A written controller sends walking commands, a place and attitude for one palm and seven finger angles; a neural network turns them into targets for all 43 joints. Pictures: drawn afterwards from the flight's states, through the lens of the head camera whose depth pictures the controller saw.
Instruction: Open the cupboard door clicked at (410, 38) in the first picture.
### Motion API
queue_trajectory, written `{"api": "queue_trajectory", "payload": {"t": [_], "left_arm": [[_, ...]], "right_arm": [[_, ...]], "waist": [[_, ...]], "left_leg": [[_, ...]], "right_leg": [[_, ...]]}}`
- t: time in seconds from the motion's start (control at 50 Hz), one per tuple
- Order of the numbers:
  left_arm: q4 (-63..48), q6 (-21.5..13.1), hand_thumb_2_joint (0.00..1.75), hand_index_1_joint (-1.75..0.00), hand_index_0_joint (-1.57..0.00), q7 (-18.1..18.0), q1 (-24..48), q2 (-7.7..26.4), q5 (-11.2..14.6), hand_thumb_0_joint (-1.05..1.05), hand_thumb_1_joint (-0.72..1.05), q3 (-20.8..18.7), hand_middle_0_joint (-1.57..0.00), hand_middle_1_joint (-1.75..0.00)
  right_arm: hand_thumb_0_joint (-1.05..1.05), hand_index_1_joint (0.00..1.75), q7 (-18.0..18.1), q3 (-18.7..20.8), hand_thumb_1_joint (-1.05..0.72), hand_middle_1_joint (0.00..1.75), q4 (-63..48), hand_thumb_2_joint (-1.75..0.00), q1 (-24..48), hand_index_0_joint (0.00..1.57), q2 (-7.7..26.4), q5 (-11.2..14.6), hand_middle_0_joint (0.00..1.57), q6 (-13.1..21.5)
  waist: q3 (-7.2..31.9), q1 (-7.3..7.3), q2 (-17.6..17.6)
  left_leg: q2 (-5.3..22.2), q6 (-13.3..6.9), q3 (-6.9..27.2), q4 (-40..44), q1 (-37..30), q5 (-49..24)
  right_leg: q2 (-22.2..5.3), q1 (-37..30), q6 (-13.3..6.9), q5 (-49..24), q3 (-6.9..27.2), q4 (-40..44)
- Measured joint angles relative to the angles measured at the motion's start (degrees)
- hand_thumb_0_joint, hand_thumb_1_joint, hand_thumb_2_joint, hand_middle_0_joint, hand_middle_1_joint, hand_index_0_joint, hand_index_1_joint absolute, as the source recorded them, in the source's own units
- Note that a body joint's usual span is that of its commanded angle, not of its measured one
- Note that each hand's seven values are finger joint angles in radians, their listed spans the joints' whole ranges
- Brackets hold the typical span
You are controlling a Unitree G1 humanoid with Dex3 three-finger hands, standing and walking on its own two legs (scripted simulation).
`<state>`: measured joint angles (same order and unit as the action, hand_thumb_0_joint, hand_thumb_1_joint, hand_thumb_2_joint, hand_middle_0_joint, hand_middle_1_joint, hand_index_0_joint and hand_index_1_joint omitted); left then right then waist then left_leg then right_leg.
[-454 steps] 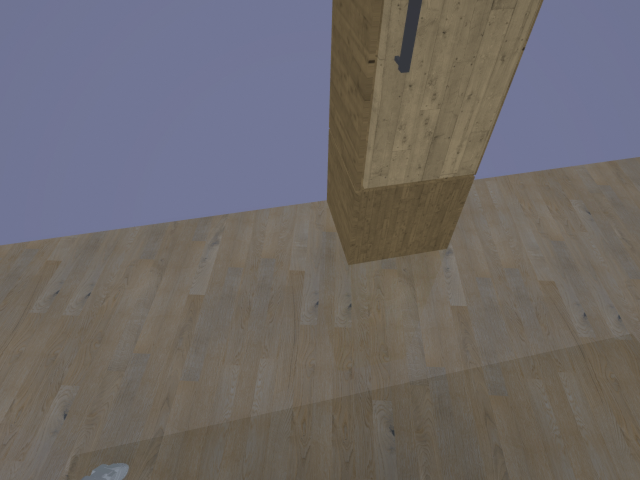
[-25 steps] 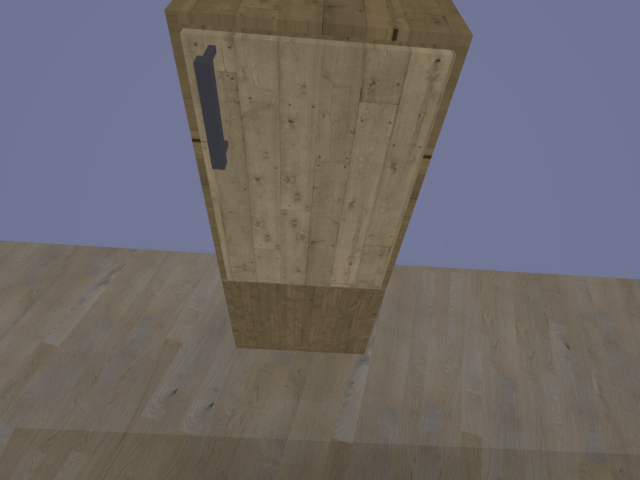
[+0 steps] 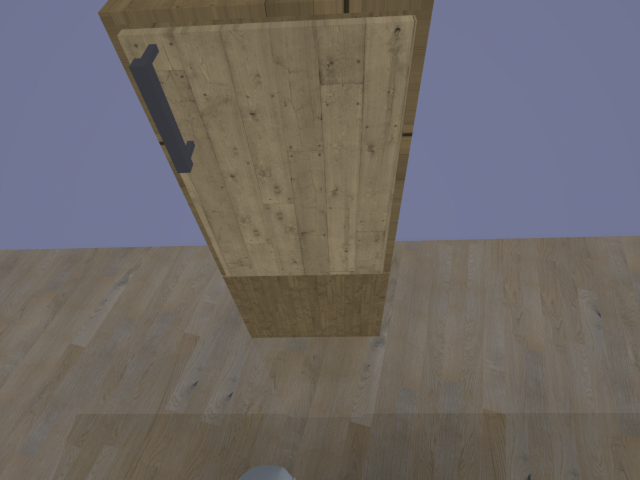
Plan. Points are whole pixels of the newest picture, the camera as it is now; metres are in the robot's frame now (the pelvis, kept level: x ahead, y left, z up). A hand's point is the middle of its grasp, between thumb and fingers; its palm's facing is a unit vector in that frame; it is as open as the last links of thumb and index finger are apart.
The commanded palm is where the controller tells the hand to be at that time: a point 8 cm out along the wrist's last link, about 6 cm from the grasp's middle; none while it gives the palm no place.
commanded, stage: come to a stop and stand still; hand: left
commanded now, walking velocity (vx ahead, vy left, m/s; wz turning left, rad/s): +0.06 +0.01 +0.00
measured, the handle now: (169, 113) +0.56 +0.26 +0.15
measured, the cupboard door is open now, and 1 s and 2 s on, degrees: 0 0 0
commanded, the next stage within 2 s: look again from close up in 0.52 s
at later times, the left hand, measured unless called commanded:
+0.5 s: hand out of the picture -0.03 +0.21 -0.17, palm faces +0.02 -0.98 -0.19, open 7.4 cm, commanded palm none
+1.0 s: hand out of the picture +0.05 +0.25 -0.15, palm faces +0.01 -0.95 -0.31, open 7.4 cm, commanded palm none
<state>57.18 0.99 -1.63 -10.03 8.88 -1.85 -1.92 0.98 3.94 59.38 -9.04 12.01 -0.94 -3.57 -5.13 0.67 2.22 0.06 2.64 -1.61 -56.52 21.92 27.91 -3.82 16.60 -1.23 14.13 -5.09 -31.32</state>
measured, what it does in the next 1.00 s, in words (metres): steps on the spot: left foot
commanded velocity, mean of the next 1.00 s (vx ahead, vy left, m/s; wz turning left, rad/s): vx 0.00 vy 0.00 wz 0.00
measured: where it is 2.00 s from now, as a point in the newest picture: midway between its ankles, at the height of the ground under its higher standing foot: outside the picture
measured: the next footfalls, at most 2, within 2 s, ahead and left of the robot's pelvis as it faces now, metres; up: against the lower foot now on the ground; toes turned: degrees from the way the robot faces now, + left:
left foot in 0.16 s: +0.06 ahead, +0.15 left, +0.00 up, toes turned +4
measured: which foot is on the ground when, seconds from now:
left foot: up 0.00-0.14, down 0.16-1.00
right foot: down 0.00-1.00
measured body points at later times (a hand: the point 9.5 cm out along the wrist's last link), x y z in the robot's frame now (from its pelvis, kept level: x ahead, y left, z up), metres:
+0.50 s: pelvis -0.02 +0.03 +0.01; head -0.01 +0.03 +0.46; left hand -0.03 +0.26 -0.15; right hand +0.00 -0.20 -0.16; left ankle -0.04 +0.15 -0.74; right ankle -0.01 -0.10 -0.74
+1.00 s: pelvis -0.03 +0.02 +0.00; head -0.06 +0.02 +0.45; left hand +0.05 +0.30 -0.13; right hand +0.04 -0.25 -0.14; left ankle -0.04 +0.15 -0.74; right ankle -0.01 -0.10 -0.74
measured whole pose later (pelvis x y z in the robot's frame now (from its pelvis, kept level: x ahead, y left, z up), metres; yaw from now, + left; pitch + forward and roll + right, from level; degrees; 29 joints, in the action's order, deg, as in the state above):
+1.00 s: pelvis -0.03 +0.02 +0.00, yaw +0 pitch -3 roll +0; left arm 56.5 -0.2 -0.8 -11.7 15.8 -1.1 -1.0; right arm 1.1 1.9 56.9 -12.2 16.1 -1.5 0.9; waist 0.3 -0.4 0.5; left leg 1.8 0.6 -2.6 -30.5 10.0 17.5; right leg -2.1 13.7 0.3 14.3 -2.6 -30.9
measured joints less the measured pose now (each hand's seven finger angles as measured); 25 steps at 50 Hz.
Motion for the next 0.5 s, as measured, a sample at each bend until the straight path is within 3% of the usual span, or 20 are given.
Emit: {"api": "queue_trajectory", "payload": {"t": [0.08,0.12,0.16,0.26,0.32,0.4,0.5], "left_arm": [[-0.4,0.1,0.89,-0.3,-0.2,0.3,0.3,0.5,-0.2,0.01,0.9,-0.2,-0.2,-0.3],[-0.2,0.3,0.89,-0.3,-0.2,0.4,0.1,1.1,0.0,0.01,0.9,-0.3,-0.2,-0.3],[0.2,0.9,0.89,-0.3,-0.2,0.5,-0.3,1.4,0.5,0.01,0.9,-0.4,-0.2,-0.3],[2.2,2.0,0.89,-0.29,-0.2,0.7,-1.2,2.8,0.6,0.01,0.91,-0.4,-0.2,-0.3],[3.4,1.2,0.89,-0.29,-0.2,0.9,-2.7,2.9,0.7,0.01,0.91,0.2,-0.19,-0.3],[6.1,0.3,0.89,-0.29,-0.2,0.8,-4.1,1.2,0.9,0.01,0.91,1.2,-0.19,-0.3],[8.0,0.2,0.89,-0.29,-0.2,0.7,-5.3,0.2,1.0,0.01,0.91,1.8,-0.19,-0.3]], "right_arm": [[0.0,0.3,-0.4,-0.6,-0.91,0.3,-0.6,-0.9,-0.2,0.2,-0.4,0.1,0.19,0.6],[0.0,0.3,-0.4,-1.0,-0.91,0.3,-0.9,-0.9,-0.5,0.2,-0.7,0.1,0.19,1.3],[0.0,0.3,-0.4,-1.3,-0.91,0.3,-1.1,-0.9,-1.4,0.2,-0.7,0.0,0.19,2.4],[0.0,0.3,0.4,-2.5,-0.91,0.3,0.5,-0.9,-3.4,0.2,-3.2,-0.5,0.19,2.8],[0.0,0.3,0.7,-2.8,-0.92,0.3,1.7,-0.9,-4.1,0.2,-3.4,-0.3,0.2,3.0],[0.01,0.3,0.8,-2.8,-0.93,0.3,2.9,-0.9,-3.7,0.2,-2.5,0.2,0.2,3.4],[0.01,0.3,0.7,-3.2,-0.92,0.3,4.0,-0.9,-4.6,0.2,-2.5,0.3,0.2,3.7]], "waist": [[0.6,0.63,-1.5],[1.1,0.71,-2.3],[2.1,0.37,-2.0],[3.0,0.68,-4.6],[3.6,1.1,-5.0],[3.0,0.5,-2.5],[3.1,0.01,-2.0]], "left_leg": [[0.7,0.0,-0.4,10.6,-4.1,-1.6],[1.1,-0.3,-0.9,19.2,-7.5,-6.0],[1.8,-1.7,-0.5,26.7,-10.5,-9.1],[0.5,-2.5,-1.0,28.7,-11.6,-10.8],[-0.2,-2.5,-1.6,29.7,-11.9,-11.5],[0.8,-2.4,-1.8,30.7,-13.0,-11.9],[1.0,-2.3,-2.0,32.5,-14.0,-12.9]], "right_leg": [[-0.8,0.7,0.6,-1.3,0.2,1.0],[-0.9,1.4,1.1,-1.5,0.3,0.3],[-0.5,2.8,1.9,-0.9,-0.2,-1.5],[-0.2,1.8,2.3,3.8,2.1,-3.4],[-0.1,-1.4,2.1,0.2,3.1,0.7],[1.0,-3.2,2.3,-0.8,3.2,3.6],[1.3,-4.1,2.3,-2.0,3.4,5.7]]}}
